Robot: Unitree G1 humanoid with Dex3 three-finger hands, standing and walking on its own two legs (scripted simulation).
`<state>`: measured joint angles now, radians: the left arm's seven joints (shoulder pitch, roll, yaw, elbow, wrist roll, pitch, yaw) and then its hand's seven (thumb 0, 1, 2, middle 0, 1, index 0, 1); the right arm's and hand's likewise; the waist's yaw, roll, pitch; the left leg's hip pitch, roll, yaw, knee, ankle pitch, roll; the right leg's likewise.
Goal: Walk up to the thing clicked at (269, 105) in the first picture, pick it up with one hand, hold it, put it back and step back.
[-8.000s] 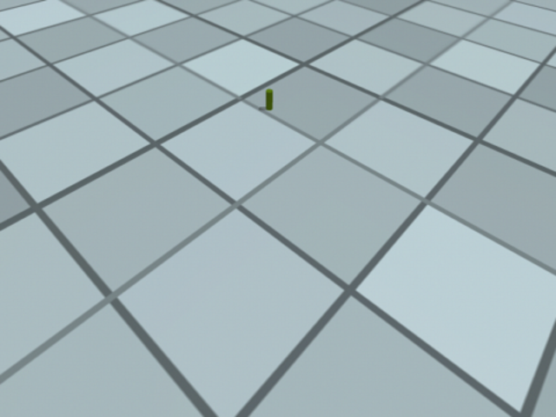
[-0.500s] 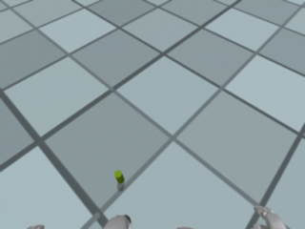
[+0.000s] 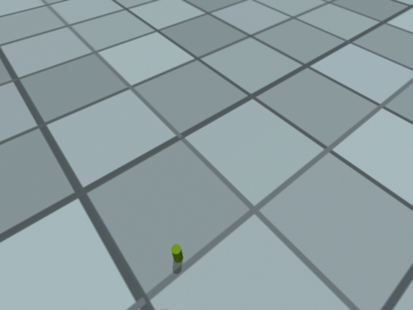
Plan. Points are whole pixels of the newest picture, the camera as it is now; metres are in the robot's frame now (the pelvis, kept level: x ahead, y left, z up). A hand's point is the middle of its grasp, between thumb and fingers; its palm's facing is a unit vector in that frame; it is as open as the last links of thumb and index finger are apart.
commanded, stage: walk up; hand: left
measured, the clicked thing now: (177, 253) +0.44 +0.15 -0.70
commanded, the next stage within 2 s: none
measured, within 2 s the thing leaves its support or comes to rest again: neither
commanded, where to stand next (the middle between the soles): +0.06 +0.00 m, yaw -6 degrees
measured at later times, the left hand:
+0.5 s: hand out of the picture +0.05 +0.28 -0.14, palm faces -0.09 -0.88 -0.46, open 7.4 cm
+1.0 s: hand out of the picture +0.08 +0.29 -0.15, palm faces -0.08 -0.93 -0.37, open 7.4 cm
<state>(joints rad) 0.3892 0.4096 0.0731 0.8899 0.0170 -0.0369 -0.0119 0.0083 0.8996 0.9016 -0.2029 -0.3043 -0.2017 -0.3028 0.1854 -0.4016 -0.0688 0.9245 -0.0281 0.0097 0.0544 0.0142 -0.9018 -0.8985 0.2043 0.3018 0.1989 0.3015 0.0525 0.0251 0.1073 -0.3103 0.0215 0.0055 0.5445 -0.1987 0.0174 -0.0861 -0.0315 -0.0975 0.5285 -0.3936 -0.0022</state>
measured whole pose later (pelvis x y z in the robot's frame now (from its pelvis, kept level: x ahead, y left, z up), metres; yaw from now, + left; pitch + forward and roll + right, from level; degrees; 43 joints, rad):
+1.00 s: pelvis -0.01 +0.02 +0.00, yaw -5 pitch -5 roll +0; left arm 0.24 0.42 0.05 0.94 -0.02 -0.01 -0.01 0.01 0.90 0.90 -0.20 -0.30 -0.20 -0.30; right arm 0.29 -0.40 -0.04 0.90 -0.02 0.00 0.00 0.01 -0.90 -0.90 0.21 0.30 0.20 0.30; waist -0.02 -0.03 0.12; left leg -0.16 0.04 0.05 0.62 -0.37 0.00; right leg -0.38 -0.04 0.02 0.69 -0.25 -0.01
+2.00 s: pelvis -0.09 +0.04 +0.01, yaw -6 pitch -3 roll -1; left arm 0.11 0.36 0.03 1.07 0.00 0.00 -0.03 0.01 0.90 0.90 -0.20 -0.30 -0.20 -0.30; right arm 0.16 -0.35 0.00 1.08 -0.02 -0.04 0.01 0.01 -0.90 -0.90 0.21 0.30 0.20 0.30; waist 0.00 -0.01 0.02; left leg -0.22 0.03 0.01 0.48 -0.22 -0.01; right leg -0.18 0.01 0.04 0.46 -0.24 0.01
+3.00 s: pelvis -0.07 +0.03 +0.02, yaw -7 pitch -2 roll +0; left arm 0.09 0.36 0.01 1.14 0.00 -0.01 -0.01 0.01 0.90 0.90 -0.20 -0.30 -0.20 -0.30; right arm 0.08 -0.34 -0.01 1.15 -0.01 -0.01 0.01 0.01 -0.90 -0.90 0.21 0.30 0.20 0.30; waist -0.01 0.00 0.06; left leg -0.13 0.03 0.02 0.32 -0.15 -0.02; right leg -0.09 0.01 0.05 0.31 -0.18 0.01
